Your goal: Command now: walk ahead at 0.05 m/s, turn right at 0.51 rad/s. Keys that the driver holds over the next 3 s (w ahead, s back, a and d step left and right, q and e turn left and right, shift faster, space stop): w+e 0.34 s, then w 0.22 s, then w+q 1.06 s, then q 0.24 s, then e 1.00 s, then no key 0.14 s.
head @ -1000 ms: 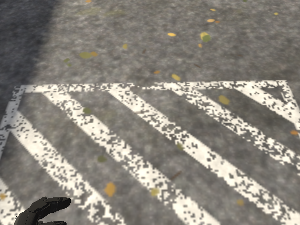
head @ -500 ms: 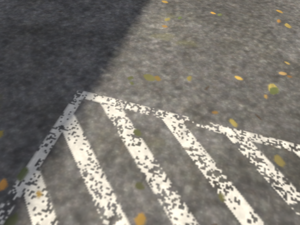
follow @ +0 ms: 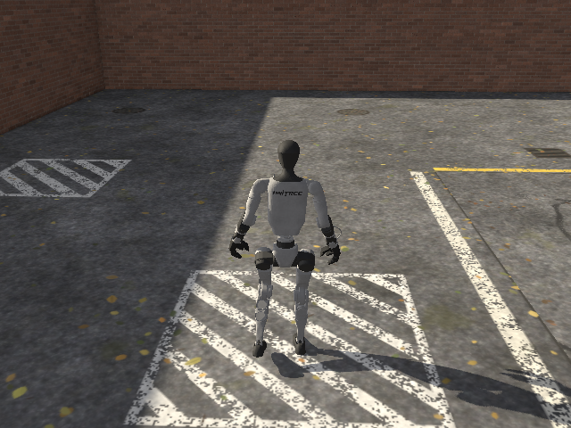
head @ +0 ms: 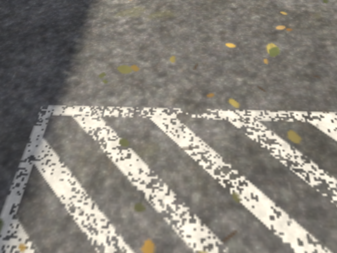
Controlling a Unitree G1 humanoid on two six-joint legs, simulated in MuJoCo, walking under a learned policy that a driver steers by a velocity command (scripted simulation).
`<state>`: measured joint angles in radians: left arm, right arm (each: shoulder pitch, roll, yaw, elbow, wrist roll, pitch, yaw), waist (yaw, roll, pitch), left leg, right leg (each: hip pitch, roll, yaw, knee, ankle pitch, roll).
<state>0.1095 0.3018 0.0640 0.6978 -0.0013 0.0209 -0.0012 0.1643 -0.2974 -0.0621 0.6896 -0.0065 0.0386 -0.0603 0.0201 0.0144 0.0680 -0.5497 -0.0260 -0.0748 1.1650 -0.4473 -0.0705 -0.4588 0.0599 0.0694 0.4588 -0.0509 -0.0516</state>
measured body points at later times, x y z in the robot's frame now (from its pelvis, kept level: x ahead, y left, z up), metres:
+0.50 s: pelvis +0.08 +0.00 +0.02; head +0.09 +0.03 +0.47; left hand +0.33 +0.19 -0.08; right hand +0.00 -0.26 -0.09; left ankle +0.02 +0.15 -0.73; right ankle +0.13 -0.20 -0.66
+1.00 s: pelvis +0.30 -0.12 +0.01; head +0.32 -0.12 +0.46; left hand +0.37 +0.15 -0.12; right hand +0.43 -0.40 -0.09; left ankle +0.50 +0.00 -0.68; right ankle +0.18 -0.19 -0.73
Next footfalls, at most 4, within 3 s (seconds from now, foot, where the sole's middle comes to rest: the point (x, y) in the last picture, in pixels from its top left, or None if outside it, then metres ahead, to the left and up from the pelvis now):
0.18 left None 0.06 0.14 -0.77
0.64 right None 0.21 -0.21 -0.77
1.14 left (198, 208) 0.58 -0.05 -0.77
1.64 right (235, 146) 0.87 -0.22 -0.77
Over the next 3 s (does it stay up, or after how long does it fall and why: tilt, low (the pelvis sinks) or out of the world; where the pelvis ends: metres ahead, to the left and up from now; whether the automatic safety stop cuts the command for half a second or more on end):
stays up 0.86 -0.11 0.01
